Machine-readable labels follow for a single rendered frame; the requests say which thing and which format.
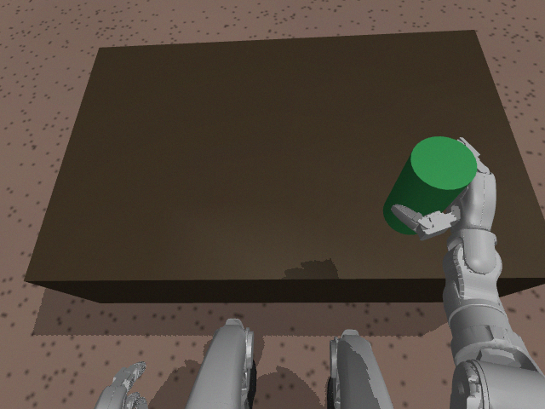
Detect right robot hand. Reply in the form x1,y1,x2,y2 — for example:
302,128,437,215
391,137,496,241

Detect left robot hand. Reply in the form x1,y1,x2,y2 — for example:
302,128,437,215
94,361,148,409

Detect right robot arm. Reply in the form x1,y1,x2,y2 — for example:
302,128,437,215
442,228,545,409

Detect can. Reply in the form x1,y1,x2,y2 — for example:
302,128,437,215
383,136,477,235

